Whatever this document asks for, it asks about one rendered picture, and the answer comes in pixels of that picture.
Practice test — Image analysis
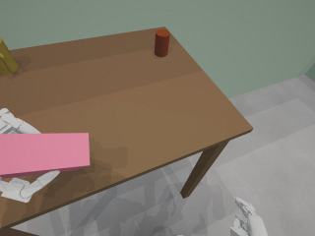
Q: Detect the left robot hand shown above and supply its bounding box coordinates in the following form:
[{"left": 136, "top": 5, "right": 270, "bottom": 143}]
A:
[{"left": 0, "top": 108, "right": 60, "bottom": 203}]

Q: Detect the sponge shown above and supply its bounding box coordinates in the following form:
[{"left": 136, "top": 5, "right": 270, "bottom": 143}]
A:
[{"left": 0, "top": 133, "right": 91, "bottom": 179}]

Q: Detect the right robot hand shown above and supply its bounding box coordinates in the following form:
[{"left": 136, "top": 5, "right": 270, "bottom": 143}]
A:
[{"left": 230, "top": 197, "right": 269, "bottom": 236}]

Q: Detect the table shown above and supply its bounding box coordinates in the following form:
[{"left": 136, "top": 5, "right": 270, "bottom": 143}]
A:
[{"left": 0, "top": 27, "right": 254, "bottom": 236}]

